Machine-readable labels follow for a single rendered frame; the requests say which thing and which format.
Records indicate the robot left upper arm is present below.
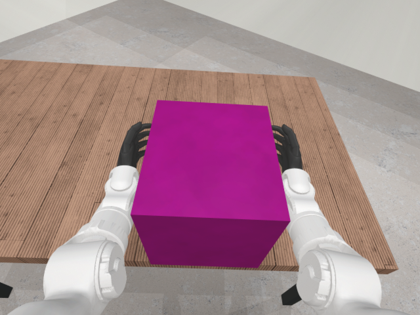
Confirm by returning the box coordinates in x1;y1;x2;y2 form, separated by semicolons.
7;240;127;315

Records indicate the robot right hand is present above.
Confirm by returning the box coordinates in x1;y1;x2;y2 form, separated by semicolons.
272;124;303;174

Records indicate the carton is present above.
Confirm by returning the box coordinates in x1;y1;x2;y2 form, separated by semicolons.
131;100;290;268

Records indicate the robot left hand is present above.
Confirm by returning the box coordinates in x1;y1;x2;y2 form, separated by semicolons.
117;121;152;168

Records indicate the robot right forearm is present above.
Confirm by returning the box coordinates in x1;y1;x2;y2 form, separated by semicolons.
282;169;382;294

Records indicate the table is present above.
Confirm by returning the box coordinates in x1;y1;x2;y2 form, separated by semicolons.
0;59;398;305

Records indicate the robot right upper arm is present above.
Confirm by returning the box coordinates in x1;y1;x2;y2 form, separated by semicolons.
296;248;411;315

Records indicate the robot left forearm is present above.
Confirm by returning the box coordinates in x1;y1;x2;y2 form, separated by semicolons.
43;165;139;294

